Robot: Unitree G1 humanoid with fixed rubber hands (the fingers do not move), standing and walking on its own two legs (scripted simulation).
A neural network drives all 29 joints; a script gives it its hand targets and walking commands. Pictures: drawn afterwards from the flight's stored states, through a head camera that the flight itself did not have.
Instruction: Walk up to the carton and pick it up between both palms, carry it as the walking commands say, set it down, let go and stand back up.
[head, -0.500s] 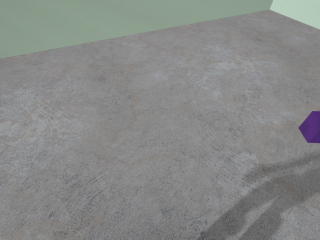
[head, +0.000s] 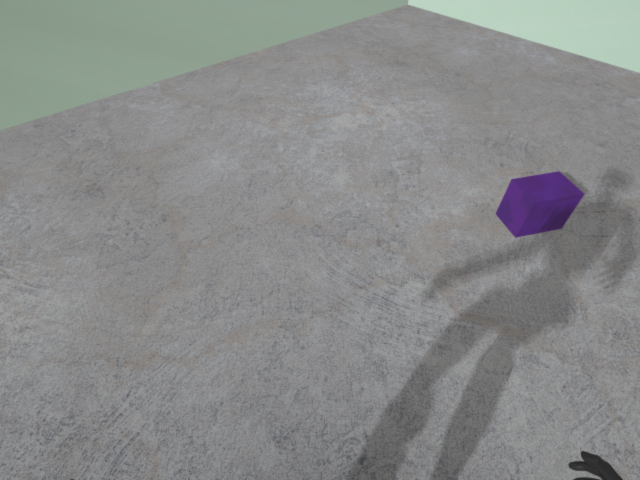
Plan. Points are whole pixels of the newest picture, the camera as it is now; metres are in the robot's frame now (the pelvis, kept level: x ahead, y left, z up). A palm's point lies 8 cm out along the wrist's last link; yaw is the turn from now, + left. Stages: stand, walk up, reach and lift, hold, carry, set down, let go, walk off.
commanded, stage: walk up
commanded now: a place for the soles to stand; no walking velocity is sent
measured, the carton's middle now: (537, 204) +1.37 -0.97 -0.66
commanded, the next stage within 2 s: none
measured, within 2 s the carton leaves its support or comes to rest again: neither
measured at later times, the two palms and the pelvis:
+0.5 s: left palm (212, 313) +0.42 +0.19 -0.09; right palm out of the picture +0.06 -0.39 -0.06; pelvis +0.17 -0.06 +0.00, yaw -21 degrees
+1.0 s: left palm (303, 238) +0.61 +0.05 -0.11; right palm out of the picture +0.24 -0.49 -0.10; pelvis +0.35 -0.18 -0.03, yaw -32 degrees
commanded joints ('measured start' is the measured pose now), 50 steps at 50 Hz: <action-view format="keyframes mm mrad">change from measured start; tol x32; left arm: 1 1 140 51 -85 -13 -29 4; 50 -61 128 -6 -241 -26 -122 113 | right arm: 1 -120 -250 -46 -93 5 -11 4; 16 412 -279 -46 -27 1 -60 3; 50 423 -271 -19 -43 -16 -70 37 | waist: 1 46 142 -16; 4 152 -451 -43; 17 -201 294 7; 36 124 -206 -282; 50 -204 190 -48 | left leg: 1 -233 190 -65 -50 -35 189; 5 -757 -16 -298 774 -204 70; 15 24 -85 -206 185 10 92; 17 99 400 -1007 -334 -583 178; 25 12 228 -275 -179 445 199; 30 29 211 -111 -160 404 201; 34 -260 144 -10 405 593 160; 37 -741 34 -295 909 -104 84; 50 106 15 -370 91 -185 151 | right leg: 1 208 79 -114 -82 34 -24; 5 461 -187 746 -568 -452 -333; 13 -5 -69 421 -456 -344 -274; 17 -545 260 184 375 -178 -68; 30 -107 88 -34 -67 46 -60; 34 525 205 -68 -211 54 -145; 35 765 -46 368 -294 -191 -251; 41 260 -76 276 -334 272 -281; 50 -376 123 163 120 -234 -156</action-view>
